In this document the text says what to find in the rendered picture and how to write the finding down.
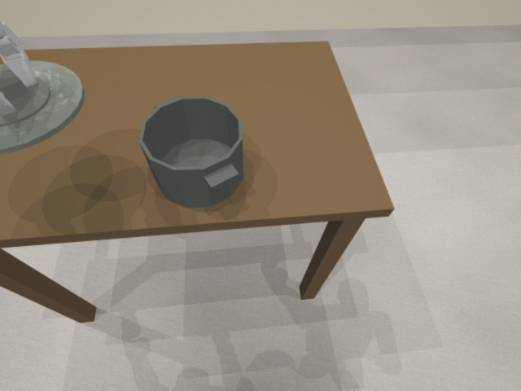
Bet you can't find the lid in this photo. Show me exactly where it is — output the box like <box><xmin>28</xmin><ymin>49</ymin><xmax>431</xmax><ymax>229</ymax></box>
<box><xmin>0</xmin><ymin>61</ymin><xmax>85</xmax><ymax>154</ymax></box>

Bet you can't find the left robot hand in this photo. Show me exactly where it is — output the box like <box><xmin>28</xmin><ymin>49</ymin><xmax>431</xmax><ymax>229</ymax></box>
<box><xmin>0</xmin><ymin>21</ymin><xmax>37</xmax><ymax>115</ymax></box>

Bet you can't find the knob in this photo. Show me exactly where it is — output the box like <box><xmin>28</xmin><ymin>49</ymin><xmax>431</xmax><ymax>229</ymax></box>
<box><xmin>0</xmin><ymin>64</ymin><xmax>29</xmax><ymax>101</ymax></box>

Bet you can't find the pot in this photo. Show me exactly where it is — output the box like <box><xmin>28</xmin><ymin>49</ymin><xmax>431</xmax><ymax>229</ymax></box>
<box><xmin>139</xmin><ymin>96</ymin><xmax>243</xmax><ymax>208</ymax></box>

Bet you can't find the table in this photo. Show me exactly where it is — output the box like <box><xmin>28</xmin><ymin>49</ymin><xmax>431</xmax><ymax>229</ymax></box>
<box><xmin>0</xmin><ymin>41</ymin><xmax>394</xmax><ymax>323</ymax></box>

